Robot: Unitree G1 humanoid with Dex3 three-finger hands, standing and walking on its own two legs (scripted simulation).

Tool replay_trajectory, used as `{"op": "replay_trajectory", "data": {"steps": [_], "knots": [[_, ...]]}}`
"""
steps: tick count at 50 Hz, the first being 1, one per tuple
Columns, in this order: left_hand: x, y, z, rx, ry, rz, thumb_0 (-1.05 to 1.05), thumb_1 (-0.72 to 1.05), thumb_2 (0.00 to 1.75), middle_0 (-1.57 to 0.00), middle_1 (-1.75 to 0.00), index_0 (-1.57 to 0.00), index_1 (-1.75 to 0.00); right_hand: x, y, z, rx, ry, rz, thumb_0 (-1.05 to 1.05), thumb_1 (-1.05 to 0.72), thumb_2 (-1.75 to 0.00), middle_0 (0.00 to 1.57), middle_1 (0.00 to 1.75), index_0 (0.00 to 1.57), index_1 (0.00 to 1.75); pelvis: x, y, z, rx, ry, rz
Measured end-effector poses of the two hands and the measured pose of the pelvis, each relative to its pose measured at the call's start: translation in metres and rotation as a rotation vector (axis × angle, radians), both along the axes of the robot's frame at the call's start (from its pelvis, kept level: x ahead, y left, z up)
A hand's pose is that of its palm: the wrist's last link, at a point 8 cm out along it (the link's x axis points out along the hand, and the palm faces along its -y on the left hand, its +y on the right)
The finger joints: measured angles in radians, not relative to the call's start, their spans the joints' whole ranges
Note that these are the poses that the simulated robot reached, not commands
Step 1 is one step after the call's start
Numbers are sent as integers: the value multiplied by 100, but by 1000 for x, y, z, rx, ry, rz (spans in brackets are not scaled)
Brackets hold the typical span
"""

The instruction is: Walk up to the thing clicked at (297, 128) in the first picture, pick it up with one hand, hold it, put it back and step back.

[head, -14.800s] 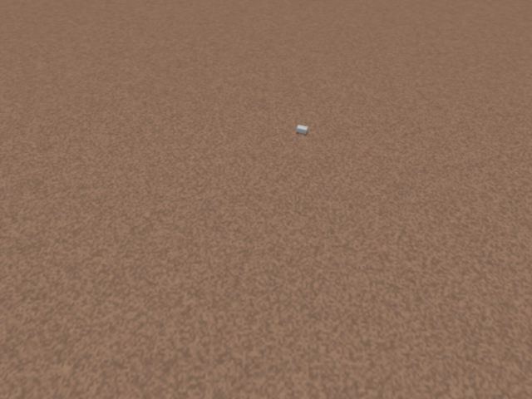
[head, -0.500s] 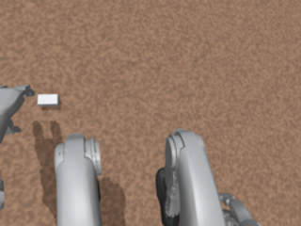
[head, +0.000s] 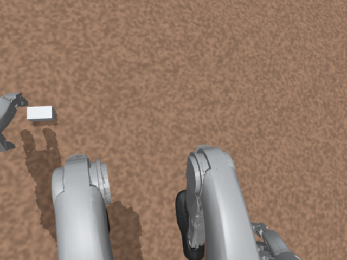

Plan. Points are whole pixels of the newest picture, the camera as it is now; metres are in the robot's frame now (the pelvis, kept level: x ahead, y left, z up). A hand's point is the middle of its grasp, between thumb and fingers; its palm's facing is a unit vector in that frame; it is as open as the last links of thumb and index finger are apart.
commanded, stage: rise first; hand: left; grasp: from above
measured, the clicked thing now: (41, 113) +0.46 +0.32 -0.30
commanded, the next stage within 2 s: approach in 1.52 s
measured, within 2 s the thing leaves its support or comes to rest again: neither
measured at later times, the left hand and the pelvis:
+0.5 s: hand (5, 124) +0.40 +0.35 -0.18, palm faces -0.45 -0.09 -0.89, open 11.1 cm; pelvis +0.00 +0.00 -0.01, yaw -1 degrees
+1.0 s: hand (1, 117) +0.41 +0.36 -0.18, palm faces -0.45 -0.09 -0.89, open 11.5 cm; pelvis +0.00 +0.01 +0.00, yaw -2 degrees
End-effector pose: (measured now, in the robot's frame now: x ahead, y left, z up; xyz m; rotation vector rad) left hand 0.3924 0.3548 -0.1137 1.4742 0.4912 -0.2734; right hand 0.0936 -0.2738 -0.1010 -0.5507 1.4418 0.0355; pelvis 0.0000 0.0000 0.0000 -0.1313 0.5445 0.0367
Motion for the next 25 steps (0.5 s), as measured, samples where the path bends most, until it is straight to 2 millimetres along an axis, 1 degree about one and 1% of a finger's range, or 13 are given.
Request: {"op": "replay_trajectory", "data": {"steps": [16,25], "knots": [[8,-1,-9,-8,-13,1,0,-4,61,-51,-55,-51,-56,5,3,-1,-2,-6,28,0,-91,-90,20,30,20,30,1,1,-5,-9,-7,-6],[14,0,-11,-2,-13,5,0,-4,61,-51,-56,-51,-57,1,6,-1,-5,0,33,0,-91,-90,20,30,20,30,1,3,-6,-16,-9,-8]]}}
